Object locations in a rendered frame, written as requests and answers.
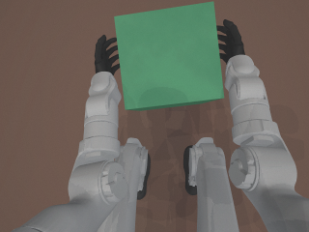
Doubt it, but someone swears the left robot forearm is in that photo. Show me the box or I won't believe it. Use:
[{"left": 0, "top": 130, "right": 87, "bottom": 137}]
[{"left": 68, "top": 72, "right": 122, "bottom": 191}]

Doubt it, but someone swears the carton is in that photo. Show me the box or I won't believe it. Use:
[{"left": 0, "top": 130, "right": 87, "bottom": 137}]
[{"left": 114, "top": 1, "right": 224, "bottom": 111}]

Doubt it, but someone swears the robot right hand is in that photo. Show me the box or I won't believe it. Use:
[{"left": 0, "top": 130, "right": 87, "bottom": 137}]
[{"left": 216, "top": 19, "right": 245, "bottom": 65}]

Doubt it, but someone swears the robot left shin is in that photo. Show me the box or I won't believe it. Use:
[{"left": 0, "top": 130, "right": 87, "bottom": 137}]
[{"left": 120, "top": 137, "right": 145, "bottom": 191}]

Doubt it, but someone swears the right robot forearm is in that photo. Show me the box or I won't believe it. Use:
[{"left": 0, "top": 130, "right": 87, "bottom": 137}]
[{"left": 224, "top": 54, "right": 297, "bottom": 178}]

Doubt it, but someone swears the robot left hand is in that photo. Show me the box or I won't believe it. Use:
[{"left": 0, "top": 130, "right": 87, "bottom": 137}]
[{"left": 95, "top": 35, "right": 120, "bottom": 75}]

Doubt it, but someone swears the right robot foot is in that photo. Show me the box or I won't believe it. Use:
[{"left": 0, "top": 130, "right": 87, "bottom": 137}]
[{"left": 183, "top": 145, "right": 197, "bottom": 195}]

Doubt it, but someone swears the right robot upper arm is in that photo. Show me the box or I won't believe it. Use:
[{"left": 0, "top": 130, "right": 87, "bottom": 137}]
[{"left": 228, "top": 145, "right": 309, "bottom": 232}]

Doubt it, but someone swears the left robot upper arm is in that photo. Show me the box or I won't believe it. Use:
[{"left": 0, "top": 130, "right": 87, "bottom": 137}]
[{"left": 11, "top": 159, "right": 128, "bottom": 232}]

